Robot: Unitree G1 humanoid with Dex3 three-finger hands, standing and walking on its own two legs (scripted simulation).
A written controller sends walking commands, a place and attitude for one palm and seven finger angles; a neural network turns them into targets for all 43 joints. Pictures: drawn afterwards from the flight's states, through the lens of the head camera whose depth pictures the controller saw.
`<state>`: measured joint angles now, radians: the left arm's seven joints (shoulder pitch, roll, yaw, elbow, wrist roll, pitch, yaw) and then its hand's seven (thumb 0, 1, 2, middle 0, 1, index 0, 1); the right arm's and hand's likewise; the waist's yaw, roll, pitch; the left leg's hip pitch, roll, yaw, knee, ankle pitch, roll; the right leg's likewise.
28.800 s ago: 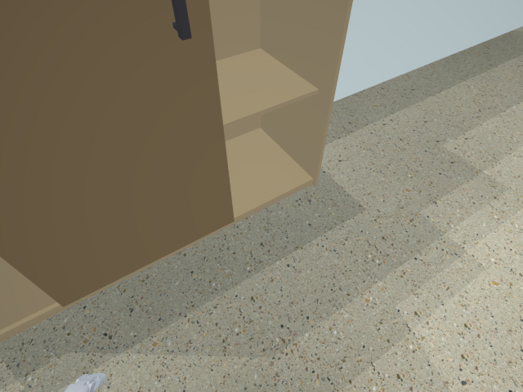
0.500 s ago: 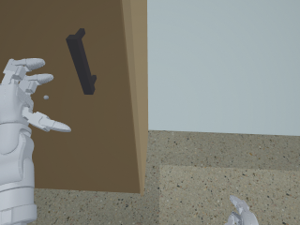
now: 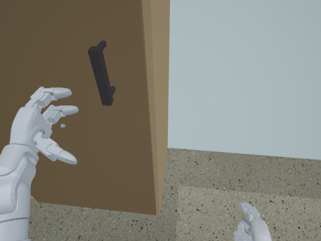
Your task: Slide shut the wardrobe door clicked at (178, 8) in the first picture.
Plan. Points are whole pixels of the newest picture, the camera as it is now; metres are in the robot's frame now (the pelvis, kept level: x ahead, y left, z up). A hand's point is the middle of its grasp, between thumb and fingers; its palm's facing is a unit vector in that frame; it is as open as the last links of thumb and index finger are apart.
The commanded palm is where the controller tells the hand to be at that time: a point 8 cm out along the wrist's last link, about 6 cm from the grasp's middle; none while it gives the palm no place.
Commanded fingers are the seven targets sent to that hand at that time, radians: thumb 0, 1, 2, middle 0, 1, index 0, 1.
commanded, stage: draw the hand back to the body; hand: left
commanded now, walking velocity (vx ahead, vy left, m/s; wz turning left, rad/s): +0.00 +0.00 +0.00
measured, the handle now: (105, 73) +0.43 +0.21 +0.24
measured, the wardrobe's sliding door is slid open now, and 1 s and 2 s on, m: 0.00 0.00 0.00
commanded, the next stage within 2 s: step back with the hand held close in 1.42 s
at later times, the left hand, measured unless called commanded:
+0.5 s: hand (44, 142) +0.23 +0.27 +0.19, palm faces +0.42 -0.88 -0.24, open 13.9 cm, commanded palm +0.18 +0.30 +0.20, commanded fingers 0.00 -0.04 0.44 -0.23 -0.85 -0.23 -0.85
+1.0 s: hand (47, 151) +0.23 +0.27 +0.17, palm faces +0.43 -0.84 -0.35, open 9.2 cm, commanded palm +0.17 +0.31 +0.18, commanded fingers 0.00 0.86 0.88 -0.20 -0.32 -0.20 -0.32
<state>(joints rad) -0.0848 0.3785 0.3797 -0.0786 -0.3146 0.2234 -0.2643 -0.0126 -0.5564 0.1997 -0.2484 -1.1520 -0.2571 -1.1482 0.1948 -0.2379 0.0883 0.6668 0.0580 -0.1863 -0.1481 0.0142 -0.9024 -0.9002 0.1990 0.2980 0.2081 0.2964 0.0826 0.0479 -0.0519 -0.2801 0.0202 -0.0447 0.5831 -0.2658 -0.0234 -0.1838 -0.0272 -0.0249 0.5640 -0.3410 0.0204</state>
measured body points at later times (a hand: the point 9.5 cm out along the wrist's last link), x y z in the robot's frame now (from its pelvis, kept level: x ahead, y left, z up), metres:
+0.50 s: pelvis +0.00 +0.00 +0.00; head -0.03 -0.01 +0.45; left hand +0.20 +0.31 +0.20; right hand +0.20 -0.22 -0.06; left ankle +0.03 +0.14 -0.73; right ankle -0.02 -0.13 -0.73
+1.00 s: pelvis +0.02 +0.01 +0.01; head -0.01 +0.00 +0.46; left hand +0.20 +0.31 +0.19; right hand +0.20 -0.22 -0.07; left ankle +0.03 +0.14 -0.73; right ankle -0.02 -0.13 -0.73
